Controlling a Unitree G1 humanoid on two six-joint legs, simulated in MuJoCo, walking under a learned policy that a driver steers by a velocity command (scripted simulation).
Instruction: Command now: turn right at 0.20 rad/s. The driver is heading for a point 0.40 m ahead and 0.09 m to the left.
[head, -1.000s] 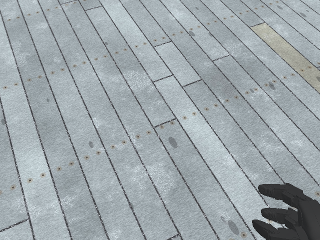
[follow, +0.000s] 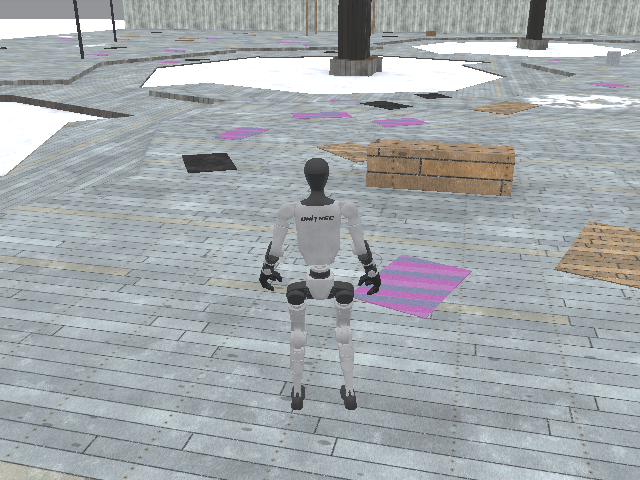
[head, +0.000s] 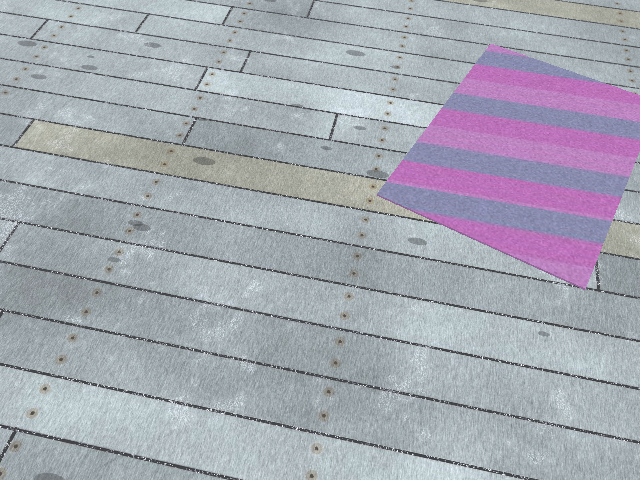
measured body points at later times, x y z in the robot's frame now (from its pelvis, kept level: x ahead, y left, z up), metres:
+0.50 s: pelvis +0.01 -0.04 +0.00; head +0.02 -0.04 +0.45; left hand +0.14 +0.21 -0.12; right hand +0.11 -0.31 -0.13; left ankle +0.02 +0.12 -0.74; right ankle -0.02 -0.15 -0.74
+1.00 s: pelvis +0.09 +0.02 -0.01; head +0.10 +0.04 +0.44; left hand +0.16 +0.30 -0.15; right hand +0.17 -0.26 -0.12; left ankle +0.08 +0.13 -0.74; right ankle -0.01 -0.14 -0.71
